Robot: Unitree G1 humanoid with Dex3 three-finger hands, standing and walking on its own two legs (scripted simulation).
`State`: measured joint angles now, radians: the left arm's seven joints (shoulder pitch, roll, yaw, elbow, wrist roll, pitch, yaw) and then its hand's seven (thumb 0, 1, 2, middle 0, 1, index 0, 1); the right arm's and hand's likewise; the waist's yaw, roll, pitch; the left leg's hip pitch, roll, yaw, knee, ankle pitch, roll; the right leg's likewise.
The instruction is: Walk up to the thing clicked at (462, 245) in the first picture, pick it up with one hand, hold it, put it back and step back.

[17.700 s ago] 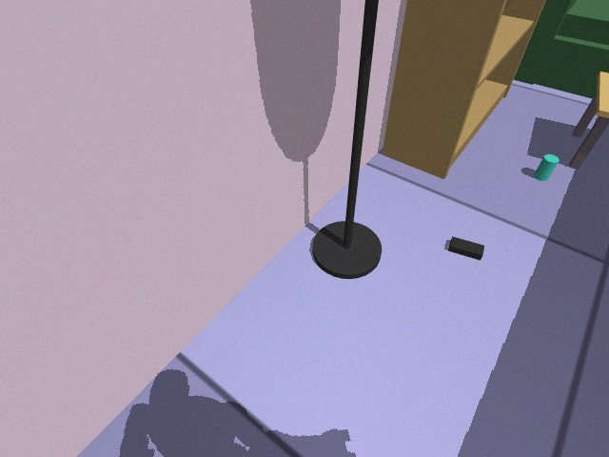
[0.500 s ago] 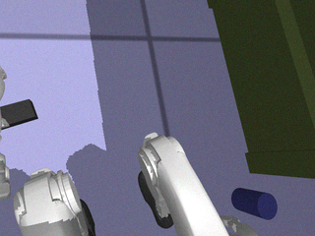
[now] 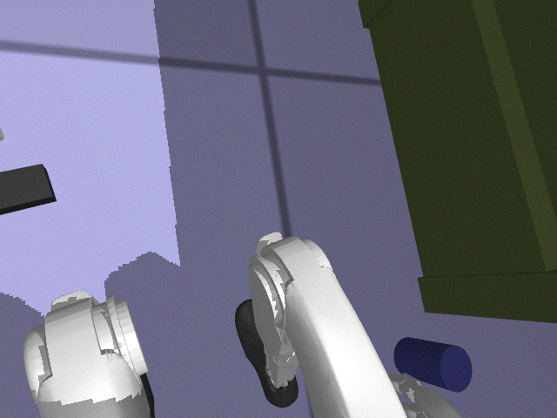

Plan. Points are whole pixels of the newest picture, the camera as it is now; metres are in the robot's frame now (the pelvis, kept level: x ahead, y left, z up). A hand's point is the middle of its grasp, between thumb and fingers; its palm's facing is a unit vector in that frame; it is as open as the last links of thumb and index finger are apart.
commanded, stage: rest palm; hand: left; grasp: from above
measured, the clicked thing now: (2, 193) +0.49 +0.28 -0.30
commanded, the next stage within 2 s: close in 1.38 s
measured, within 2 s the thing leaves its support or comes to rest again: neither
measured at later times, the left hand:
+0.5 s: hand out of the picture +0.48 +0.28 -0.25, palm faces -0.45 -0.09 -0.89, open 13.8 cm
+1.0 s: hand out of the picture +0.47 +0.28 -0.27, palm faces -0.45 -0.09 -0.89, open 14.2 cm
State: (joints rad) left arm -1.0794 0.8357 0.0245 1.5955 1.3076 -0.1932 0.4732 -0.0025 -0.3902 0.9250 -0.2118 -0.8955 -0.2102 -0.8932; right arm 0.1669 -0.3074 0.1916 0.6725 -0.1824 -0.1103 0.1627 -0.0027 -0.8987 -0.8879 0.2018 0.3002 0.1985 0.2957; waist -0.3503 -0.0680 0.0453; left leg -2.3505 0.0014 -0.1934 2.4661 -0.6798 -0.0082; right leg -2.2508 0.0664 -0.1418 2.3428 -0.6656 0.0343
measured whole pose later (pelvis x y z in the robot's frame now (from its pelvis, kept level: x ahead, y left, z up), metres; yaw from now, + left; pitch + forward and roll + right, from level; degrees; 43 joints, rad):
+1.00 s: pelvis +0.00 +0.00 -0.01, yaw -4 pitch +28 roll -14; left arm -1.09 1.00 0.05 1.74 1.29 -0.21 0.63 0.00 -0.55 1.06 -0.10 -0.97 -0.07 -1.01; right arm 0.12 -0.34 0.33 0.64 -0.25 -0.23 0.24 0.00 -0.90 -0.90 0.20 0.30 0.20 0.30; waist -0.42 -0.15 0.19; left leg -2.33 0.02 -0.26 2.54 -0.72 -0.01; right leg -2.22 0.10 -0.20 2.35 -0.66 0.05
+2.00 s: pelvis +0.00 +0.01 +0.00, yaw -5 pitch +27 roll -15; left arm -1.10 1.04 0.03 1.74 1.25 -0.20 0.63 0.00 -0.33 0.89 -0.26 -0.85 -0.23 -0.88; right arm 0.12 -0.36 0.38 0.60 -0.25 -0.24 0.24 0.00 -0.90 -0.90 0.20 0.30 0.20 0.30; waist -0.43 -0.17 0.23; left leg -2.31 0.02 -0.28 2.52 -0.71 -0.01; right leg -2.20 0.11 -0.21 2.32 -0.64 0.06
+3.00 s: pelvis -0.01 +0.01 +0.00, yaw -5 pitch +26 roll -16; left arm -1.10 1.05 0.02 1.73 1.25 -0.20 0.62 -0.01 0.24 0.37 -0.70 -0.56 -0.72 -0.48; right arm 0.11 -0.35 0.39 0.60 -0.25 -0.23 0.22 0.00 -0.90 -0.90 0.20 0.30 0.20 0.30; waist -0.43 -0.18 0.23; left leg -2.31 0.03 -0.28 2.52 -0.70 0.00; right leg -2.19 0.11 -0.21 2.32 -0.64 0.06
